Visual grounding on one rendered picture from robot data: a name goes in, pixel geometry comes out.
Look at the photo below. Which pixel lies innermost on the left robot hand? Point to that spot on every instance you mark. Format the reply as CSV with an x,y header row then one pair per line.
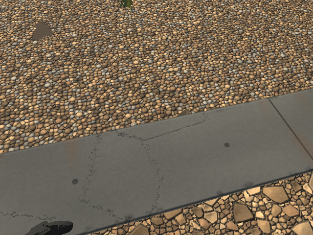
x,y
51,228

